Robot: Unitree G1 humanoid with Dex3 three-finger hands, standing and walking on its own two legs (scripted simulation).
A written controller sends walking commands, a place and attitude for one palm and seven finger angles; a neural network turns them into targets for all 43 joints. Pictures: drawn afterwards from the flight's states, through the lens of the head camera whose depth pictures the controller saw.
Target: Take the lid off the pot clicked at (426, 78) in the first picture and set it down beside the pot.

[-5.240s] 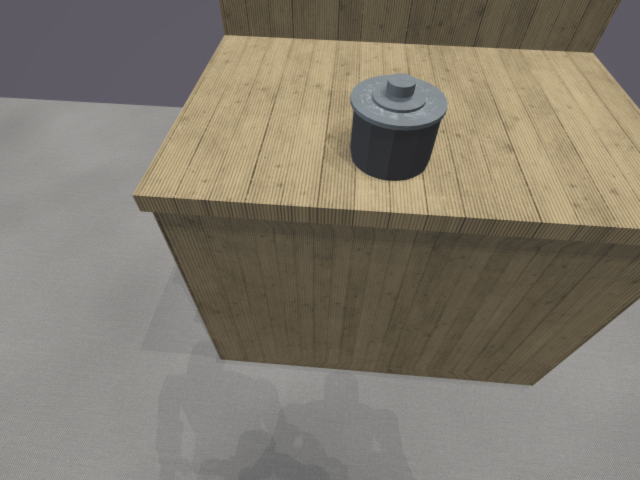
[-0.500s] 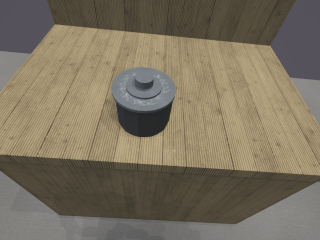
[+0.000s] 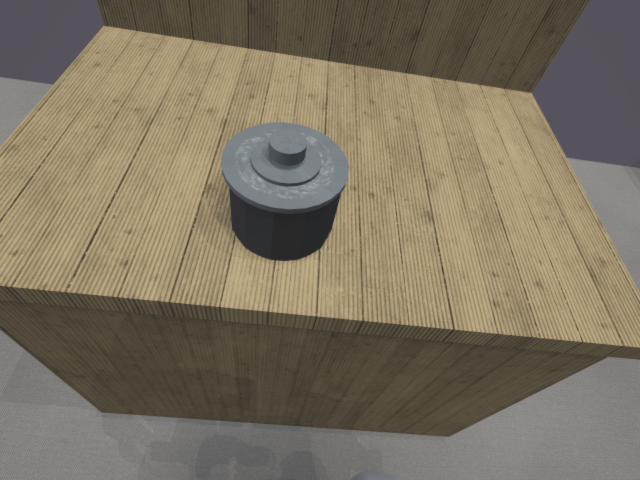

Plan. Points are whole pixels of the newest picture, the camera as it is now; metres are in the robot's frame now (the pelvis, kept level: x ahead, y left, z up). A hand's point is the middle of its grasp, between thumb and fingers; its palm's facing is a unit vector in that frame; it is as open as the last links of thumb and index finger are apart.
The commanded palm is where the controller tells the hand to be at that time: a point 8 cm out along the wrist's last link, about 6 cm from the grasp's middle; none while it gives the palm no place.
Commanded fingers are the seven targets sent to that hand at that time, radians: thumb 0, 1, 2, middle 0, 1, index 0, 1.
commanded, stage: shuffle to correct the standing spot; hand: left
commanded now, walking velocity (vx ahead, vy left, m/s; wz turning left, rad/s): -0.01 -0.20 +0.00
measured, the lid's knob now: (287, 147) +0.47 +0.09 +0.15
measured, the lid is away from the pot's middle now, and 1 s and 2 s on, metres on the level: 0.00 0.00 0.00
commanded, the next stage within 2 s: come to a stop and stand still in 0.06 s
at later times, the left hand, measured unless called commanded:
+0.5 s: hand out of the picture +0.02 +0.12 -0.18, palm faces +0.00 -0.98 -0.18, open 7.3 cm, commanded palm none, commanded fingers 0.00 0.90 0.90 -0.20 -0.30 -0.20 -0.30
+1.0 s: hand out of the picture +0.01 +0.16 -0.17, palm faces -0.01 -0.96 -0.26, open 7.4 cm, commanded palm none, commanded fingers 0.00 0.90 0.90 -0.20 -0.30 -0.20 -0.30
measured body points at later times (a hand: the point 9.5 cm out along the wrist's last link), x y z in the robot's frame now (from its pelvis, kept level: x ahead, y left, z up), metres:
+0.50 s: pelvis -0.01 -0.05 +0.00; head +0.02 -0.04 +0.45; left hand +0.02 +0.17 -0.16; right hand -0.03 -0.27 -0.15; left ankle -0.01 +0.06 -0.74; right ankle -0.04 -0.19 -0.74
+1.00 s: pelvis -0.03 -0.03 +0.00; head -0.01 -0.04 +0.44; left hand +0.01 +0.21 -0.15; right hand +0.04 -0.28 -0.15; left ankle -0.01 +0.06 -0.74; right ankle -0.04 -0.19 -0.74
